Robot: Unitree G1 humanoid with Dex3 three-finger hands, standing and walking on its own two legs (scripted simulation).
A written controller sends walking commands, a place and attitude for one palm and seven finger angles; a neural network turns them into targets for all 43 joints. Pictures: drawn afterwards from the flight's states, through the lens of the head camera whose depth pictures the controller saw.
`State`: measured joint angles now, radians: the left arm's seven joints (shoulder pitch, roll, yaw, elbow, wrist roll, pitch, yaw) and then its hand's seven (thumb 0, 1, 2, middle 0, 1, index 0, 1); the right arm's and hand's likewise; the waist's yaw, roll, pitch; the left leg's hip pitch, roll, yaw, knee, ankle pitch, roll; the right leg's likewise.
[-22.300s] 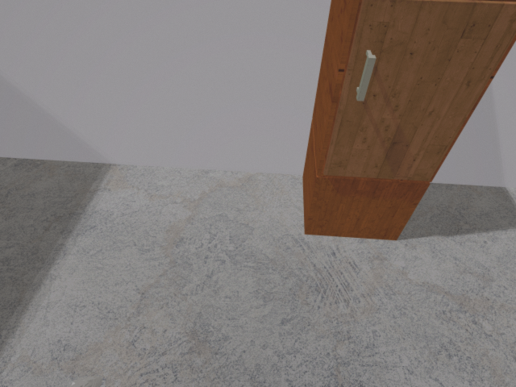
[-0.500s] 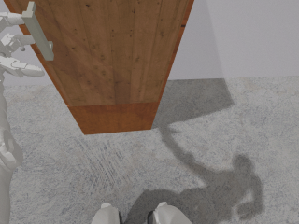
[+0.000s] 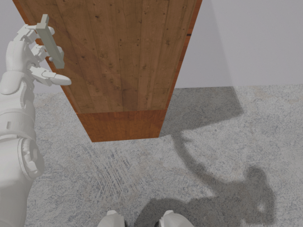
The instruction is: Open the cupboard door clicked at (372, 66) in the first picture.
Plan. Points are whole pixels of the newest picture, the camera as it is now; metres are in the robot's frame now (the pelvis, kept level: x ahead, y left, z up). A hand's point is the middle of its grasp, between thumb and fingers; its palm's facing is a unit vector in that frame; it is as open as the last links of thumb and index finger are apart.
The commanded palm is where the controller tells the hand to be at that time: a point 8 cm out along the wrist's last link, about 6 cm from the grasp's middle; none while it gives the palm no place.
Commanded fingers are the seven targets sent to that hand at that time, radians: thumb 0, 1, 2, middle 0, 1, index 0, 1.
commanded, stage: slide the fingers in behind the handle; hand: left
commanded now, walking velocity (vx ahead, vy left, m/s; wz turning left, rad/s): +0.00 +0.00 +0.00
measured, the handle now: (53, 43) +0.57 +0.21 +0.11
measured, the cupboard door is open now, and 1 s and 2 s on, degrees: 0 0 11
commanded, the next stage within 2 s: close the thumb around the handle in 0.66 s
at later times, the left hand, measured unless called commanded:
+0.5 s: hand (60, 59) +0.52 +0.19 +0.11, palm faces +0.02 -1.00 +0.00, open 13.9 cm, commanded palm +0.50 +0.23 +0.11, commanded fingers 0.00 -0.50 0.30 -0.30 -1.20 -0.30 -1.20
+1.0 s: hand (62, 59) +0.52 +0.19 +0.11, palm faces +0.02 -1.00 -0.01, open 12.3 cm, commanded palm +0.50 +0.23 +0.11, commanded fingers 0.00 0.23 0.61 -0.35 -1.28 -0.35 -1.28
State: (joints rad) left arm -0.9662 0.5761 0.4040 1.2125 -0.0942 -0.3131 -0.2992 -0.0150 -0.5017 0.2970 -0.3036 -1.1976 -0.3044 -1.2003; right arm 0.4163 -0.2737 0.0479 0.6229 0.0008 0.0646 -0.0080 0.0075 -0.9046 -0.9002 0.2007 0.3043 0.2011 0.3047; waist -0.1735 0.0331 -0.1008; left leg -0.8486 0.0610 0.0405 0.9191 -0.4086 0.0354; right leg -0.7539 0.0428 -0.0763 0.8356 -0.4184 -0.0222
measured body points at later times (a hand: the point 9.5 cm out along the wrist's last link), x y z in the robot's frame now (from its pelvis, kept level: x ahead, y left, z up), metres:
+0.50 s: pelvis -0.01 +0.00 +0.00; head +0.11 +0.01 +0.43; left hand +0.51 +0.24 +0.11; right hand -0.02 -0.27 -0.11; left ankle +0.01 +0.09 -0.69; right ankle -0.02 -0.11 -0.69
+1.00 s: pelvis +0.00 +0.00 +0.00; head +0.11 +0.01 +0.44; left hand +0.51 +0.24 +0.11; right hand -0.01 -0.27 -0.11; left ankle +0.01 +0.09 -0.69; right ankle -0.02 -0.11 -0.69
